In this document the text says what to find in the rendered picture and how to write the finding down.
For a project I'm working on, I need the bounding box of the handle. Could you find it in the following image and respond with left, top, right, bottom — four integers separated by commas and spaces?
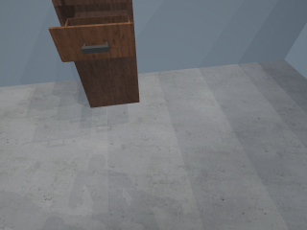
82, 42, 109, 54

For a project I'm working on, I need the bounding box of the drawer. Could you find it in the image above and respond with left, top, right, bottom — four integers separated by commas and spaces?
48, 14, 135, 62

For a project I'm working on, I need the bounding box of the cabinet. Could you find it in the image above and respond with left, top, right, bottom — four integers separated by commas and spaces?
52, 0, 140, 108

